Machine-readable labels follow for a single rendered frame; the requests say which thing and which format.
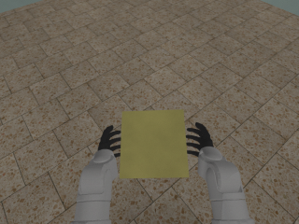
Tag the right robot forearm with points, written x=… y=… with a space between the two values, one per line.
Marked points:
x=225 y=189

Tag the carton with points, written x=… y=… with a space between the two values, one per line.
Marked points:
x=153 y=144

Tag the robot left hand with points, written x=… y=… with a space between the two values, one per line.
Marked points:
x=105 y=143

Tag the robot right hand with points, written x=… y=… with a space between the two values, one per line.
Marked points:
x=204 y=140

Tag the left robot forearm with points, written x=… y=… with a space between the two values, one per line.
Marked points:
x=95 y=189

